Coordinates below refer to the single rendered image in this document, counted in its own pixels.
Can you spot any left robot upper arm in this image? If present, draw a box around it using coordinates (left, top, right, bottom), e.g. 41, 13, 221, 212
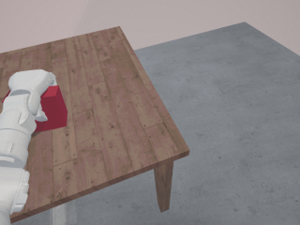
0, 166, 30, 225

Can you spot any left robot hand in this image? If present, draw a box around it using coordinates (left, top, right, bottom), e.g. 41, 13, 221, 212
8, 69, 57, 122

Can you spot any table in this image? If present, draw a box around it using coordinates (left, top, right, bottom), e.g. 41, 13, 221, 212
0, 26, 190, 224

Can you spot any sponge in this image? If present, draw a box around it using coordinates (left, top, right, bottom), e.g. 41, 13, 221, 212
2, 85, 68, 132

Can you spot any left robot forearm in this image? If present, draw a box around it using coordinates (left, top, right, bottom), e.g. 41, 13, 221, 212
0, 86, 41, 169

